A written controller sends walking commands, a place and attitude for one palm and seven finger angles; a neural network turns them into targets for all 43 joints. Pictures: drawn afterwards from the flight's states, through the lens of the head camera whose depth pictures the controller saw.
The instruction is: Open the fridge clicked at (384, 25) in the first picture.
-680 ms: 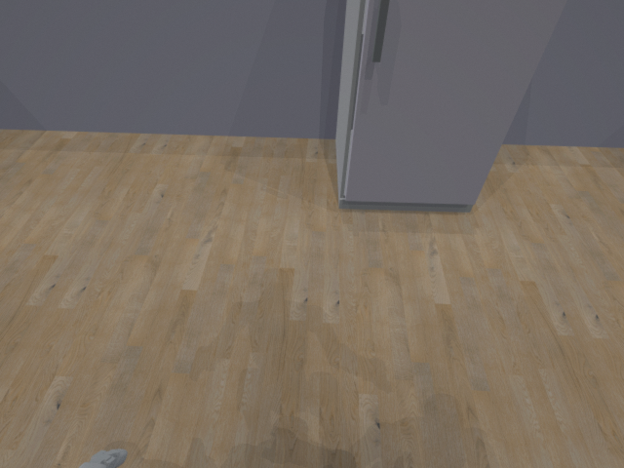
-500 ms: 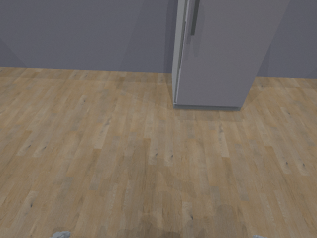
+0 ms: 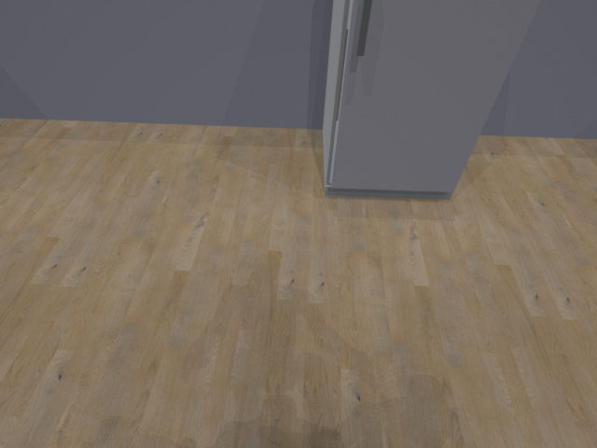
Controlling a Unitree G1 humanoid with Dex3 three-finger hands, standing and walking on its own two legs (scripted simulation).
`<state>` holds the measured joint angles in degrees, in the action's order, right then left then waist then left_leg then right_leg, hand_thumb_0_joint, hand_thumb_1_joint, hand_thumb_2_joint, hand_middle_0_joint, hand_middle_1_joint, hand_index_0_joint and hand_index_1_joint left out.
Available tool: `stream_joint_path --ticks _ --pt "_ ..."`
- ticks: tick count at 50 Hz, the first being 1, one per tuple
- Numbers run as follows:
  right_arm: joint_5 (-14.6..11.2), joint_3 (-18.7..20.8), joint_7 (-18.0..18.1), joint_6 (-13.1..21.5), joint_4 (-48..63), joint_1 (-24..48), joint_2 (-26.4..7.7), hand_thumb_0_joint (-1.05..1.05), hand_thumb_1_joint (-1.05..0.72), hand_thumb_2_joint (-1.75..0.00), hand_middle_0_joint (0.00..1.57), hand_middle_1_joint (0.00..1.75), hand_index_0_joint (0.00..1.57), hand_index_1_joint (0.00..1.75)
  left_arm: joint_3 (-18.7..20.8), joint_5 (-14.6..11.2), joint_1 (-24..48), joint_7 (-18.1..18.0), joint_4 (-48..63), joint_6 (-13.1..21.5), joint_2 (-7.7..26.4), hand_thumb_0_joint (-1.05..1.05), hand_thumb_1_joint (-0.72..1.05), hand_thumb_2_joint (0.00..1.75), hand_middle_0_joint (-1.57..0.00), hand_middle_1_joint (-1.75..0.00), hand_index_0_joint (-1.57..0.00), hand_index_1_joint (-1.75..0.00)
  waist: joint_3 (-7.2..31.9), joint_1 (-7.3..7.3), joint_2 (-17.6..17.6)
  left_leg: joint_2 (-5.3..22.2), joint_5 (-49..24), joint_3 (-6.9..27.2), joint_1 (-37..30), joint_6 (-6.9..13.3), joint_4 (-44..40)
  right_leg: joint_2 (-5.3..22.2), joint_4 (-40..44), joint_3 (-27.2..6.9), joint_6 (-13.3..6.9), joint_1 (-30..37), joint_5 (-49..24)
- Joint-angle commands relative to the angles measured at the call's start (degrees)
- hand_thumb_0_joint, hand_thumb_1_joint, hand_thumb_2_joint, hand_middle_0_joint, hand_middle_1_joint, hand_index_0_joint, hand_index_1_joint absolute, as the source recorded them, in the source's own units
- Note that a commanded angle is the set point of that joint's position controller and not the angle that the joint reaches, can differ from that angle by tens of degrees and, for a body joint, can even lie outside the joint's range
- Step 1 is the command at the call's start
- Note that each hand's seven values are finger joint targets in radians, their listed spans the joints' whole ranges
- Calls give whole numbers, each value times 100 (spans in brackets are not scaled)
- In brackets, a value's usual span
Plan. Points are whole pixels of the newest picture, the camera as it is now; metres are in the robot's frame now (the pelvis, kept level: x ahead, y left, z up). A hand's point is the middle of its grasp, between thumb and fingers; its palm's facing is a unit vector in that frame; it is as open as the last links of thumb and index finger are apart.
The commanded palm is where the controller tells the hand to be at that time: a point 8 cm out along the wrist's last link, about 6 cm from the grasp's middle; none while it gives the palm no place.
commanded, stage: stand and wait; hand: left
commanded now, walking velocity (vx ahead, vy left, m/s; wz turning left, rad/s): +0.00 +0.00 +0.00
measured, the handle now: (365, 8) +1.34 -0.14 +0.11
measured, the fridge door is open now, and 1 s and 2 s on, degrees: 0 0 0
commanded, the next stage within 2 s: look at it before walking up in 0.14 s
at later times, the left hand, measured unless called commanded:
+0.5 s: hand out of the picture +0.08 +0.24 -0.15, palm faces -0.03 -0.94 -0.33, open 7.4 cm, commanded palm none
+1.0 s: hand out of the picture +0.08 +0.23 -0.16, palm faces -0.04 -0.95 -0.31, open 7.4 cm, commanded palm none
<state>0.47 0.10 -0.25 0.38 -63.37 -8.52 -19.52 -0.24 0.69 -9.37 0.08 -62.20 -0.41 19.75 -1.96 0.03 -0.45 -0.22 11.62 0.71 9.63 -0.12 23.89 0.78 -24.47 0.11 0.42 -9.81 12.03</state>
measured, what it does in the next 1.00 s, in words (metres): stands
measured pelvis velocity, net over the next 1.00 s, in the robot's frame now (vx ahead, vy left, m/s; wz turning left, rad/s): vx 0.02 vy -0.01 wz -0.04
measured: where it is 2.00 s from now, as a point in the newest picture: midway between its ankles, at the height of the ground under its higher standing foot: (326, 428)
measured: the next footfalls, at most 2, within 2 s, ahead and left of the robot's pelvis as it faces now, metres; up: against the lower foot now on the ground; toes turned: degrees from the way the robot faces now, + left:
right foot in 1.28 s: +0.14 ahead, -0.15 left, +0.00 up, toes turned -17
left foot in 1.76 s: +0.44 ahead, +0.01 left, +0.00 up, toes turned -15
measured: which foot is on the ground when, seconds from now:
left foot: down 0.00-1.00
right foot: down 0.00-1.00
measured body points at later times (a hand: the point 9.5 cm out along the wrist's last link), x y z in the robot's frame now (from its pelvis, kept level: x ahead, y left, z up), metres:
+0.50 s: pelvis +0.00 +0.00 +0.00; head +0.00 +0.00 +0.45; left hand +0.08 +0.29 -0.13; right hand +0.08 -0.30 -0.13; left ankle +0.02 +0.12 -0.74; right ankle +0.02 -0.12 -0.74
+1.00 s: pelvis +0.02 -0.01 +0.00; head +0.01 +0.00 +0.45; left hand +0.08 +0.28 -0.14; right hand +0.09 -0.29 -0.14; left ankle +0.02 +0.12 -0.74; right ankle +0.02 -0.12 -0.74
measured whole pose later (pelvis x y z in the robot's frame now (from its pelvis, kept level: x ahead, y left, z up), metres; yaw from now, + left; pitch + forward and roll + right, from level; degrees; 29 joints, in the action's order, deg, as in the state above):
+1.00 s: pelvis +0.02 -0.01 +0.00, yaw -2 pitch -2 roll +0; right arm 1.0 0.0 0.1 -0.1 -63.1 -7.9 -17.9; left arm 0.2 1.0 -10.8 0.2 -62.0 -1.4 18.0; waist -0.6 1.0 -0.2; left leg 1.3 14.1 -1.2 8.8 -0.8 24.6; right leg -0.7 -25.1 -1.7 -0.3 -9.9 13.5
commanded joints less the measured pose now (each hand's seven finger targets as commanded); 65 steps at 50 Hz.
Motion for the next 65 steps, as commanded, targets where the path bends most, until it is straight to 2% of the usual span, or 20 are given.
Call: stream_joint_path --ticks 1,13,43,45,46,49,51,52,53,54,55,56,57,59,60,61,62,63,64,65 --pt "0 204 66 128 398 394 -1178 0 -90 -90 20 30 20 30 210 -7 338 -71 388 179 1178 0 90 90 -20 -30 -20 -30 187 3 -51 611 -158 611 145 191 -527 616 627 -665 -228 -60 116" --pt "9 194 66 153 344 397 -1184 0 -90 -90 20 30 20 30 211 0 386 -69 385 176 1165 0 90 90 -20 -30 -20 -30 243 9 77 646 -300 634 95 185 -624 598 609 -634 -213 15 -64" --pt "-3 179 83 148 315 494 -1190 0 -90 -90 20 30 20 30 212 -3 373 -70 329 198 1183 0 90 90 -20 -30 -20 -30 396 4 66 683 -716 534 -238 148 -628 624 659 -630 -216 175 -648" --pt "37 54 74 68 203 227 -604 0 -90 -90 20 30 20 30 101 -10 52 -76 204 90 607 0 90 90 -20 -30 -20 -30 373 7 25 667 -180 323 -300 46 -461 564 641 -699 -157 2 -76" --pt "54 47 69 25 199 37 -481 0 -90 -90 20 30 20 30 98 9 -109 -64 193 30 515 0 90 90 -20 -30 -20 -30 362 7 -22 644 346 229 -264 28 -344 517 628 -796 -181 -112 484" --pt "92 138 66 -28 322 -112 -589 0 -90 -90 20 30 20 30 214 53 -216 39 385 -72 600 0 90 90 -20 -30 -20 -30 -252 4 -85 654 1885 215 254 88 -369 357 602 -1072 -304 -729 1902" --pt "94 226 75 -14 427 -260 -709 0 -90 -90 20 30 20 30 277 65 -304 86 545 -82 592 0 90 90 -20 -30 -20 -30 -453 -30 95 818 2369 354 223 195 -404 186 271 -1044 -357 -1183 2175" --pt "90 271 83 9 470 -375 -745 0 -90 -90 20 30 20 30 302 66 -320 109 638 -66 517 0 90 90 -20 -30 -20 -30 -562 -67 249 1005 2601 565 139 316 -538 43 -76 -931 -341 -1496 2159" --pt "87 325 98 41 490 -492 -839 0 -90 -90 20 30 20 30 313 61 -342 136 730 -37 395 0 90 90 -20 -30 -20 -30 -613 -114 603 1300 2784 892 -58 481 -791 -158 -623 -658 -291 -1818 1942" --pt "73 386 120 94 501 -647 -960 0 -90 -90 20 30 20 30 318 49 -291 161 813 5 223 0 90 90 -20 -30 -20 -30 -551 -188 988 1779 2677 1366 -330 732 -1124 -334 -1476 -203 -212 -2063 1416" --pt "60 441 128 161 501 -800 -967 0 -90 -90 20 30 20 30 337 46 -46 180 959 35 135 0 90 90 -20 -30 -20 -30 -484 -277 1177 2186 2014 1511 -706 1000 -1311 -134 -2203 24 -126 -2468 1553" --pt "58 460 131 209 502 -937 -915 0 -90 -90 20 30 20 30 351 51 147 200 1089 53 138 0 90 90 -20 -30 -20 -30 -472 -345 1069 2335 1464 1513 -1013 1143 -1287 64 -2560 -46 -91 -2836 1736" --pt "71 458 139 247 492 -1027 -817 0 -90 -90 20 30 20 30 372 53 218 221 1154 84 79 0 90 90 -20 -30 -20 -30 -423 -352 924 2374 787 1294 -1171 1166 -1142 217 -2609 -72 -69 -2948 1769" --pt "113 447 147 269 509 -873 -650 0 -90 -90 20 30 20 30 394 45 130 259 1170 130 -125 0 90 90 -20 -30 -20 -30 -408 -207 879 2228 -248 525 -855 949 -774 394 -2189 113 -79 -2365 1725" --pt "121 438 151 271 562 -684 -612 0 -90 -90 20 30 20 30 405 31 -178 282 1089 138 -206 0 90 90 -20 -30 -20 -30 -252 -30 887 2081 -357 125 -536 761 -510 364 -1697 238 -108 -1705 1573" --pt "121 440 147 264 605 -505 -605 0 -90 -90 20 30 20 30 426 43 -636 300 931 140 -228 0 90 90 -20 -30 -20 -30 -75 203 669 1803 -275 -314 -140 544 42 166 -1205 521 -131 -878 1032" --pt "94 441 129 257 654 -332 -566 0 -90 -90 20 30 20 30 472 58 -1453 286 654 157 -170 0 90 90 -20 -30 -20 -30 262 605 321 1468 -199 -738 406 324 1126 -102 -641 721 -182 274 293" --pt "6 370 63 255 816 -288 -215 0 -90 -90 20 30 20 30 613 113 -2366 192 401 244 442 0 90 90 -20 -30 -20 -30 585 966 -1272 906 671 -1221 1729 2 2993 822 254 -880 -538 1486 916" --pt "17 265 16 310 1167 -13 136 0 -90 -90 20 30 20 30 697 51 -2727 82 335 308 937 0 90 90 -20 -30 -20 -30 462 958 -2372 265 2234 -953 3155 -191 4505 2086 1142 -3581 -1103 1707 508" --pt "38 313 33 339 1207 127 -58 0 -90 -90 20 30 20 30 708 -14 -2624 -13 378 318 866 0 90 90 -20 -30 -20 -30 482 881 -1565 512 1972 -280 3435 -101 4843 2156 1138 -3638 -1408 1895 215"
